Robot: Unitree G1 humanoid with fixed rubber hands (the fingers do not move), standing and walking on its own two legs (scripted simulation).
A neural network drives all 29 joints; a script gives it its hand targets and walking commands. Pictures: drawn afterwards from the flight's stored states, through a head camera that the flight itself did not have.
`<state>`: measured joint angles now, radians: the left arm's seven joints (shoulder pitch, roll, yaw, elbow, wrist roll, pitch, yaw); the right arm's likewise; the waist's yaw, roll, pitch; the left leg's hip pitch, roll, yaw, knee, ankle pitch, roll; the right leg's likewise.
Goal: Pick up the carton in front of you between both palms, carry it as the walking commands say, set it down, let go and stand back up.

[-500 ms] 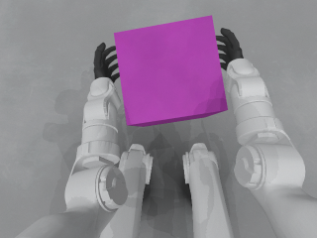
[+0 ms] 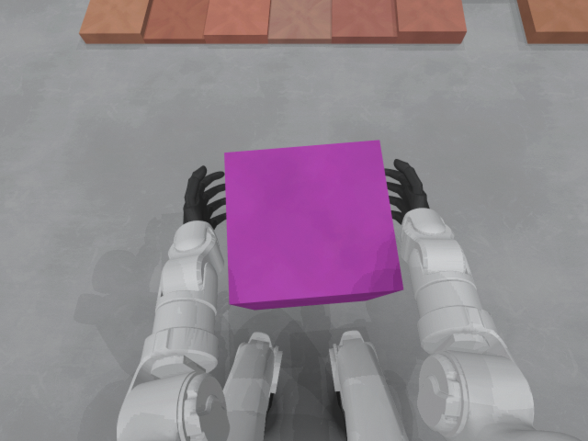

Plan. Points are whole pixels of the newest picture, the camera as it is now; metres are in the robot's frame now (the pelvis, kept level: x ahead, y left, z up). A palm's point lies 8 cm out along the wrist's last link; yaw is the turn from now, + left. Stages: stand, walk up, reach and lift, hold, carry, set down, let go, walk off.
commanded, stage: reach and lift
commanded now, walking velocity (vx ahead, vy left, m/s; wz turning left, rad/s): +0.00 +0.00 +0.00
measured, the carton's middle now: (306, 239) +0.41 -0.01 -0.12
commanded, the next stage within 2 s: hold in 1.78 s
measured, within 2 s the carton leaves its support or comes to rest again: neither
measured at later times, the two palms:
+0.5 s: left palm (145, 195) +0.38 +0.15 +0.12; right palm (458, 196) +0.38 -0.15 +0.11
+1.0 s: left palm (81, 167) +0.36 +0.15 +0.21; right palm (511, 185) +0.34 -0.15 +0.20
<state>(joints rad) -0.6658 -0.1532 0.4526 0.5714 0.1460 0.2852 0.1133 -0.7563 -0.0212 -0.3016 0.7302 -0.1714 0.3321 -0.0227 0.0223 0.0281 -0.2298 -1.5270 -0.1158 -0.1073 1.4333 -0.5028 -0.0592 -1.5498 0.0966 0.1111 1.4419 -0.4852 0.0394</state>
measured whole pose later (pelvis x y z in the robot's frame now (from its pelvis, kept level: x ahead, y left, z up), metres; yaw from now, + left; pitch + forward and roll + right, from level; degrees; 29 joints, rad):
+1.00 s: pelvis +0.05 +0.01 +0.18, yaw -1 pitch -3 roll +0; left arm -0.34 -0.17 0.32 0.44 0.31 0.59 0.01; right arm -0.30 0.16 -0.29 0.42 -0.31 0.63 -0.02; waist 0.00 0.00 -0.04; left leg -0.18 -0.05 -0.15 0.47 -0.23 -0.01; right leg -0.19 0.04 0.14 0.46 -0.22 0.02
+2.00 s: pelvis +0.07 +0.00 +0.18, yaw -1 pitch -7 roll +0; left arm -0.29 -0.16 0.24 0.27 0.29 0.73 0.00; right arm -0.25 0.15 -0.20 0.25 -0.28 0.78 -0.02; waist 0.00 0.01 -0.02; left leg -0.03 -0.04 -0.14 0.35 -0.19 -0.01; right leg -0.04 0.04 0.13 0.34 -0.18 0.01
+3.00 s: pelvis +0.28 +0.03 +0.17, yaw +1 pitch +5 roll +0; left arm -0.19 -0.14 0.09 -0.36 0.11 1.21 0.11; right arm -0.16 0.13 -0.12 -0.37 -0.10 1.24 -0.09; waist 0.02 -0.04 -0.12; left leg -0.52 0.06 0.18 0.58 -0.22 0.00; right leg -0.05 -0.08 -0.18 0.34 -0.36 0.04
